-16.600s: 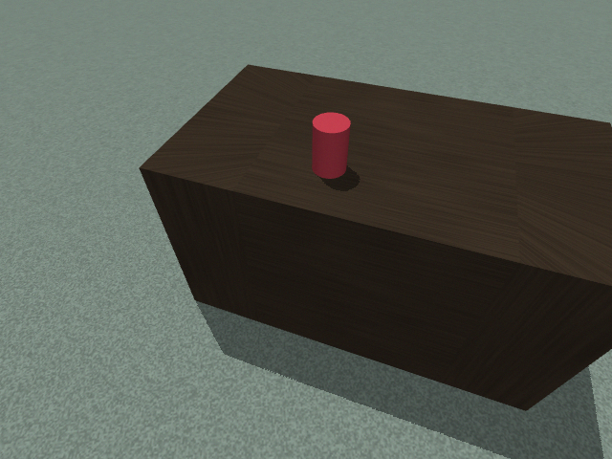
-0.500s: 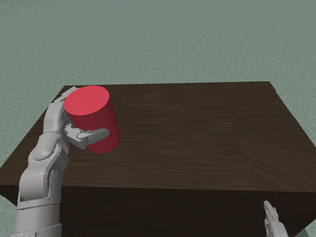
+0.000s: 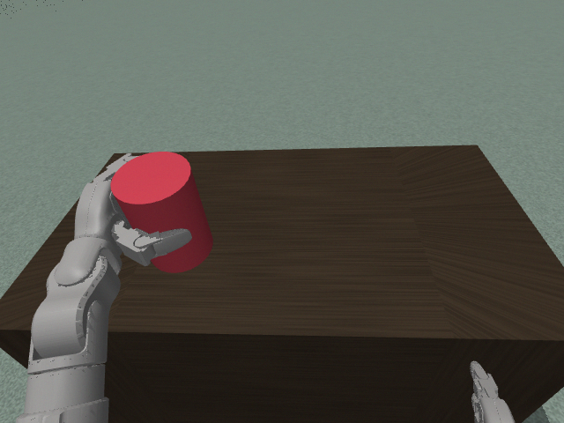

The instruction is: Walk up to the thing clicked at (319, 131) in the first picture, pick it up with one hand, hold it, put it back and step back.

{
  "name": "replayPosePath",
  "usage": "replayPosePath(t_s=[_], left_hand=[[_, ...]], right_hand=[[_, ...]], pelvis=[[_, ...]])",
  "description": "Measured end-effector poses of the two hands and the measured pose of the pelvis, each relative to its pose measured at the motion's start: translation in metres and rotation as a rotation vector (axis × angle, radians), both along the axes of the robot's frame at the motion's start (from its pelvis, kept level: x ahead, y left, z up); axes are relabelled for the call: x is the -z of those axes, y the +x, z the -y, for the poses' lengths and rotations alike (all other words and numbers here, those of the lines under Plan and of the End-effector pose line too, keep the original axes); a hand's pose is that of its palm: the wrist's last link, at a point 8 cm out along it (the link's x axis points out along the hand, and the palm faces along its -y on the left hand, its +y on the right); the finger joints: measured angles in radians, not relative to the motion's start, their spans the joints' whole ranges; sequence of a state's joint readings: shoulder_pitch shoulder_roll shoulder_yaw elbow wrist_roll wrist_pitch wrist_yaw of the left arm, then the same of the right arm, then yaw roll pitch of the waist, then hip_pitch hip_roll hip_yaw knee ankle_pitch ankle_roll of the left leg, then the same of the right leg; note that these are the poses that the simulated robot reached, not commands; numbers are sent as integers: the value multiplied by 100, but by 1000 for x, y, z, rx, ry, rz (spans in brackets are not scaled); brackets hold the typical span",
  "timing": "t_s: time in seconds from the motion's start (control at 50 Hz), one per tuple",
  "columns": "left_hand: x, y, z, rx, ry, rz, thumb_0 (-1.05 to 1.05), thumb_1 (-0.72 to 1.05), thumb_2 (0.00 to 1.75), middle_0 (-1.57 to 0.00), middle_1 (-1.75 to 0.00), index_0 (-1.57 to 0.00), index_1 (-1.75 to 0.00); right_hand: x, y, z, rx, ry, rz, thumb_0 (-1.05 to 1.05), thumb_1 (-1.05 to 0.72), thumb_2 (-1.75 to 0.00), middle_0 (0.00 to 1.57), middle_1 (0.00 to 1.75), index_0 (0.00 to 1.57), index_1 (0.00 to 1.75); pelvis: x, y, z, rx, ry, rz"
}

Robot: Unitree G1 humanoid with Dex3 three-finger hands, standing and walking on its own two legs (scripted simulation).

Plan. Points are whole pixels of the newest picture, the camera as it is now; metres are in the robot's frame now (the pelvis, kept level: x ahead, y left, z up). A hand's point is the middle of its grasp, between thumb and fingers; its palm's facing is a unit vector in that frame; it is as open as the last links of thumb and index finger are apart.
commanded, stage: hold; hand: left
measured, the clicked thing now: (168, 214) +0.34 +0.15 +0.19
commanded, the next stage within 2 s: crouch in 1.02 s
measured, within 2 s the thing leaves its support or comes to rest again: neither
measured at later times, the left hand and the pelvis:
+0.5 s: hand (163, 210) +0.34 +0.16 +0.20, palm faces +0.06 -1.00 +0.00, open 11.9 cm; pelvis +0.00 +0.00 +0.00, yaw +0 degrees
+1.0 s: hand (163, 205) +0.34 +0.16 +0.20, palm faces +0.06 -1.00 +0.00, open 11.9 cm; pelvis +0.01 +0.00 +0.00, yaw +0 degrees
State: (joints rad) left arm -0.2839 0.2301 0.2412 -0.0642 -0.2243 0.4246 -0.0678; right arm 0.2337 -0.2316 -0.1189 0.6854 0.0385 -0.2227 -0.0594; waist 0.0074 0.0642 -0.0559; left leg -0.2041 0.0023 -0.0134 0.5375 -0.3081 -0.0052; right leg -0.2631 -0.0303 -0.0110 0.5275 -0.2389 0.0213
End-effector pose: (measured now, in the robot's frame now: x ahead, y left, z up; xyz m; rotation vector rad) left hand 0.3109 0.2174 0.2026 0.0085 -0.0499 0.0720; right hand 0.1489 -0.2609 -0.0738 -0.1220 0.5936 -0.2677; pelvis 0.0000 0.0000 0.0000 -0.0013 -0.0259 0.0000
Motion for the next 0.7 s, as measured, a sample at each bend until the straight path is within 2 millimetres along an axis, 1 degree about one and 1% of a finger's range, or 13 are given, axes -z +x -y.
replayPosePath(t_s=[0.16,0.36,0.44,0.56,0.7], left_hand=[[4,-2,2,12,0,-19,-1,-61,98,-59,-101,-62,-103],[0,5,7,9,-6,-5,-1,-61,98,-59,-101,-62,-104],[1,5,7,12,-8,-10,-1,-61,98,-59,-101,-62,-104],[8,2,6,7,-5,-23,-1,-61,98,-59,-101,-62,-104],[5,-2,4,-1,3,0,-1,-61,98,-59,-101,-62,-104]], right_hand=[[1,3,-2,-12,6,0,-1,50,-6,5,5,6,6],[0,2,2,1,-3,5,-1,50,-6,5,5,6,6],[0,1,2,2,1,1,-1,50,-6,5,5,6,6],[2,1,3,0,4,-11,-1,50,-6,5,5,6,6],[2,6,2,-1,-3,-14,-1,50,-6,5,5,6,6]], pelvis=[[0,0,1,-2,0,-1],[-1,1,2,0,2,-2],[-1,2,2,2,2,-3],[-1,3,3,2,1,-6],[-1,5,2,-1,0,-3]])
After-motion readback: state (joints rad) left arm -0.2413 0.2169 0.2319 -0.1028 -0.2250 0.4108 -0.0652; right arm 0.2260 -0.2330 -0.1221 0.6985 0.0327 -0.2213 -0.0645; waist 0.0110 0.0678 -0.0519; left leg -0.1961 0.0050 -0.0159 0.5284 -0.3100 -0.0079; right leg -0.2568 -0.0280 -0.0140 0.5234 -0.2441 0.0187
